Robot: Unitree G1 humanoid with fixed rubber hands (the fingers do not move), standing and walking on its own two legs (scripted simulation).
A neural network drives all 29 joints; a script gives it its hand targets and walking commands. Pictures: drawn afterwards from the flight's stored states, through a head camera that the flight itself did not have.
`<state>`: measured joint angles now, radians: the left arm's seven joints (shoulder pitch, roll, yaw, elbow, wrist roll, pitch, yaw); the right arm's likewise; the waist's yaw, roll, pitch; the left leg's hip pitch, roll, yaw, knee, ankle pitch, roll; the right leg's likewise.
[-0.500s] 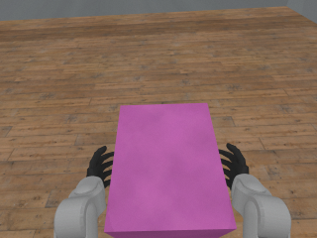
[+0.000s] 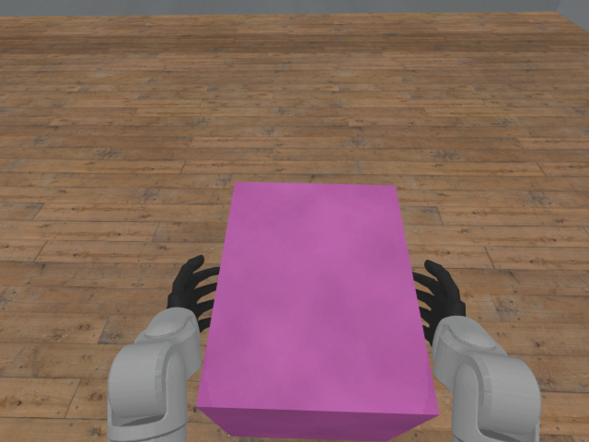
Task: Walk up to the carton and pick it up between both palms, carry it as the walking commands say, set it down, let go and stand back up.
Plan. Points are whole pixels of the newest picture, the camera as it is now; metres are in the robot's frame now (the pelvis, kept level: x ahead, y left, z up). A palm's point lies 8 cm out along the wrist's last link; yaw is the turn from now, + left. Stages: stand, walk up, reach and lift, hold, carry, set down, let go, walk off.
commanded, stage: carry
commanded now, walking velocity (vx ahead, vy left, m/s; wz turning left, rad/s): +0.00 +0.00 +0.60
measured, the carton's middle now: (311, 313) +0.29 -0.02 +0.04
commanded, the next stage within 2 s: none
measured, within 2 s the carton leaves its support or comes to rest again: neither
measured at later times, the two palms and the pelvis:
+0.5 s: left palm (77, 430) +0.14 +0.22 +0.09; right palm (365, 349) +0.22 -0.07 +0.07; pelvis -0.06 +0.01 +0.01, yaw +15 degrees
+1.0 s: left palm out of the picture +0.03 +0.28 +0.08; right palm (287, 377) +0.19 +0.02 +0.06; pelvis -0.09 +0.02 -0.01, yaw +35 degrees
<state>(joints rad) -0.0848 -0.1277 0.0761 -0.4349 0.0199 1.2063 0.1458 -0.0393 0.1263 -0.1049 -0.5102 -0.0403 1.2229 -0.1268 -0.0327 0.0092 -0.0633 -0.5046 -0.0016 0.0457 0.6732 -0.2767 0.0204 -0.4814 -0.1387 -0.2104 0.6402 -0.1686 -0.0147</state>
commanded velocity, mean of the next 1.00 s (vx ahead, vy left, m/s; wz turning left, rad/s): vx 0.00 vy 0.00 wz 0.60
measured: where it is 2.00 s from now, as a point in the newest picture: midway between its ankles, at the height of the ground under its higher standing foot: outside the picture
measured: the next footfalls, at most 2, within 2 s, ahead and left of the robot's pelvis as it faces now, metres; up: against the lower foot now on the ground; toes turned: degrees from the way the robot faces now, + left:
right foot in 0.40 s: -0.04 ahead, -0.10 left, +0.00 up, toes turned +5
left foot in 0.66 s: -0.05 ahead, +0.16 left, +0.00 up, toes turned +26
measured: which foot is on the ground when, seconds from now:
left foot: down 0.00-0.42, up 0.44-0.64, down 0.66-0.90, up 0.92-1.00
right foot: down 0.00-0.14, up 0.16-0.38, down 0.40-0.70, up 0.72-0.86, down 0.88-1.00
